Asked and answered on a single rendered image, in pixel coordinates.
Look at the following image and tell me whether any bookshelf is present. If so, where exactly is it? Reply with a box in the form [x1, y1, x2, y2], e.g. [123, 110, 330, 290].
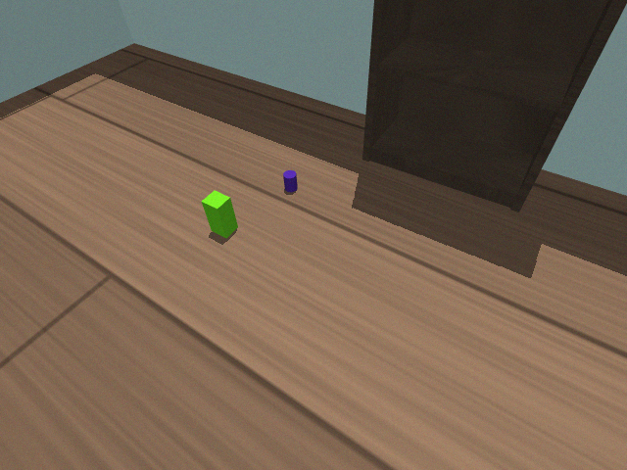
[362, 0, 627, 212]

